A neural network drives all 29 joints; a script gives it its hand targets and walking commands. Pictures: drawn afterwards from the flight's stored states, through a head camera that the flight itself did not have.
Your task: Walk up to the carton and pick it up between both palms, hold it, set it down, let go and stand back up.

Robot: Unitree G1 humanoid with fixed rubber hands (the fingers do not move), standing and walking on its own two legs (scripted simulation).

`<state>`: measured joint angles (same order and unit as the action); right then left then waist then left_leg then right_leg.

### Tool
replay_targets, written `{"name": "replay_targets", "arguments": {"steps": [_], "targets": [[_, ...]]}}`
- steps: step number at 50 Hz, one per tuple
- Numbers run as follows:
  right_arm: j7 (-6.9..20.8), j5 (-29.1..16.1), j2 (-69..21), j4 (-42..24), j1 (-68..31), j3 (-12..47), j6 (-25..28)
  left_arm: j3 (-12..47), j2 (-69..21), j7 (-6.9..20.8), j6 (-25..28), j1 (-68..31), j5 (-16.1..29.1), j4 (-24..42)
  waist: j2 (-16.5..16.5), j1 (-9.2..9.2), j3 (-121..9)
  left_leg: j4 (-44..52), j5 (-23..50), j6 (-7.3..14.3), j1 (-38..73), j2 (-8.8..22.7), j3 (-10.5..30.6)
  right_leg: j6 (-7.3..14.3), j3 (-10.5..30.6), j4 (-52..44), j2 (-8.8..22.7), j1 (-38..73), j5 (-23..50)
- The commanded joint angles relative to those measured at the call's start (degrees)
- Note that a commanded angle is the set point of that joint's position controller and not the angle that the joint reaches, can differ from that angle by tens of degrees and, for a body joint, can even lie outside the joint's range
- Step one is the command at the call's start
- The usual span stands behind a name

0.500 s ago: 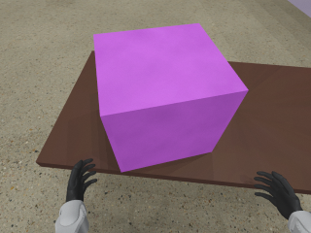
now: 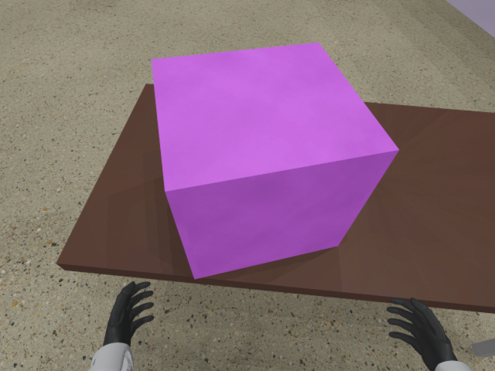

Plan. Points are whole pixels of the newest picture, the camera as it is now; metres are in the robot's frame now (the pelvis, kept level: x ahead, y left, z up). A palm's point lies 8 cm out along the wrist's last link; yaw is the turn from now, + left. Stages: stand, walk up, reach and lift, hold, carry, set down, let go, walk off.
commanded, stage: set down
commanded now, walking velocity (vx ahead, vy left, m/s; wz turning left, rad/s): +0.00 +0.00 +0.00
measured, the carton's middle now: (255, 163) +0.47 +0.05 +0.03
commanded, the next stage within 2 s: let go in 1.08 s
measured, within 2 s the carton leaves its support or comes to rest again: neither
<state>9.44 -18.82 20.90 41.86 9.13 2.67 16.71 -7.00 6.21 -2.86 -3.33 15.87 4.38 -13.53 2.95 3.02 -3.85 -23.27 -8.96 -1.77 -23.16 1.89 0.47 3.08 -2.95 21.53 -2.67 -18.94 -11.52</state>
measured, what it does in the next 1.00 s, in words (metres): stands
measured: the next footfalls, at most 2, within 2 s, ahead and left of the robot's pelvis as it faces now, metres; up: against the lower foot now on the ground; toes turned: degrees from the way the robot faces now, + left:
none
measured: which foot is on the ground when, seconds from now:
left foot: down 0.00-1.00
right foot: down 0.00-1.00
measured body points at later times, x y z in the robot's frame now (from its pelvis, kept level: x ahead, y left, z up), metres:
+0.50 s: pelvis +0.00 +0.00 +0.00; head +0.05 +0.03 +0.45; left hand +0.17 +0.26 -0.08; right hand +0.18 -0.22 -0.09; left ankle +0.02 +0.13 -0.74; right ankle -0.02 -0.09 -0.74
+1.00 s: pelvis +0.01 +0.00 +0.00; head +0.04 +0.03 +0.45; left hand +0.17 +0.25 -0.08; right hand +0.18 -0.23 -0.09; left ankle +0.02 +0.13 -0.74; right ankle -0.02 -0.09 -0.74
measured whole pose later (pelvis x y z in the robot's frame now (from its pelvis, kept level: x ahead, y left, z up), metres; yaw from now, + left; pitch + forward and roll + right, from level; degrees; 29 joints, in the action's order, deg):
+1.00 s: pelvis +0.01 +0.00 +0.00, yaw +0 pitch +5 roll +0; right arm 1.3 -7.7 12.3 45.4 9.1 2.7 14.8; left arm -6.3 11.3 1.2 -5.5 15.9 4.2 -18.4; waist 3.4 1.5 -1.6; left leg -23.6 -10.4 -1.5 -18.2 1.8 0.3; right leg 2.9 -2.7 21.5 -2.6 -13.9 -12.7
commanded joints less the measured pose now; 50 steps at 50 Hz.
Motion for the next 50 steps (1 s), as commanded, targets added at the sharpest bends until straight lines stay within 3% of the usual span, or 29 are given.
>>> {"name": "replay_targets", "arguments": {"steps": [1,10,11,17,21,26,34,50], "targets": [[-3.4,4.4,2.2,-4.2,1.7,-0.3,2.4,2.2,12.1,1.4,2.8,0.2,-2.2,1.4,1.7,-4.81,-8.6,-0.4,5.1,1.7,12.1,-3.2,-0.5,-3.9,12.3,-4.0,6.2,13.7,15.8],[-6.8,9.1,-2.9,-5.0,0.2,-1.6,-0.6,2.3,15.1,3.0,0.4,-4.1,-1.6,-0.2,0.8,-5.12,-5.7,-1.1,1.7,2.3,14.0,-3.3,-1.2,-4.1,11.5,-5.3,6.3,10.9,6.4],[-7.6,10.3,-4.5,-3.6,0.4,-1.6,-1.1,2.3,15.7,3.7,-0.3,-4.2,-1.8,-3.2,0.6,-5.52,-4.3,-1.2,0.5,2.4,14.0,-3.5,-1.5,-4.3,11.8,-5.8,6.6,10.4,5.3],[-9.4,12.3,-5.9,-6.7,-0.1,-3.9,-0.9,2.8,17.2,3.8,-0.4,-5.2,-0.4,0.4,-0.8,-5.23,-6.5,-2.0,2.8,2.3,16.0,-3.2,-1.7,-4.4,9.4,-4.6,5.4,9.8,6.7],[-10.2,13.1,-6.5,-4.4,0.7,-4.1,-0.1,3.2,17.7,4.3,-0.4,-4.2,-0.6,-0.5,-1.9,-5.72,-7.4,-2.4,5.0,2.2,17.9,-3.1,-1.9,-4.5,8.3,-3.9,4.8,9.9,11.2],[-10.1,13.0,-5.5,-4.2,1.7,-4.8,1.3,3.8,17.0,4.0,0.2,-2.9,-0.9,1.8,-3.6,-5.48,-9.2,-2.8,9.5,1.4,22.0,-2.4,-1.3,-3.9,6.2,-3.7,3.5,8.9,15.0],[-10.1,13.5,-4.7,-0.7,1.8,-4.1,2.1,4.1,16.0,4.6,-0.1,-2.1,-2.3,-1.0,-4.2,-6.05,-7.7,-2.7,11.7,1.1,24.0,-2.2,-0.9,-3.8,5.9,-4.0,3.1,8.4,18.3],[-9.3,14.0,-3.9,0.5,-0.8,-4.4,1.9,6.1,14.1,3.9,-1.1,-3.4,-3.3,-2.8,-4.8,-5.68,-4.6,-1.6,7.2,1.2,23.7,-2.1,-0.7,-3.1,5.0,-4.6,2.8,6.6,12.0]]}}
